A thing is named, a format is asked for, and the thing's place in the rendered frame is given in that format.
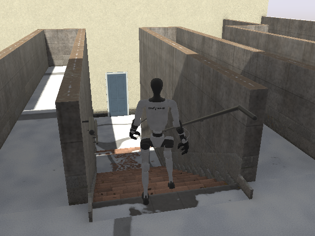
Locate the robot torso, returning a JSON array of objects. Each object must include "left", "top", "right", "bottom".
[{"left": 146, "top": 98, "right": 168, "bottom": 148}]

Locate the right robot upper arm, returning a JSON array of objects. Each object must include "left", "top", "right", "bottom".
[{"left": 167, "top": 99, "right": 180, "bottom": 127}]

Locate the robot left hand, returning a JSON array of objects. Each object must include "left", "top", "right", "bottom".
[{"left": 129, "top": 131, "right": 140, "bottom": 140}]

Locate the robot right hand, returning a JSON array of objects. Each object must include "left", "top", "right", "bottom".
[{"left": 178, "top": 141, "right": 189, "bottom": 155}]

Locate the left robot forearm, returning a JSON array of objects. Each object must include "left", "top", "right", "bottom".
[{"left": 130, "top": 119, "right": 138, "bottom": 134}]

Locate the robot right shin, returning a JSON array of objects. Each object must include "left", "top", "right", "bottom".
[{"left": 165, "top": 150, "right": 173, "bottom": 183}]

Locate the left robot upper arm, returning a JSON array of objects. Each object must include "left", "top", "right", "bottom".
[{"left": 133, "top": 99, "right": 147, "bottom": 126}]

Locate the right robot forearm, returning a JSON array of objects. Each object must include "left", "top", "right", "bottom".
[{"left": 176, "top": 120, "right": 187, "bottom": 144}]

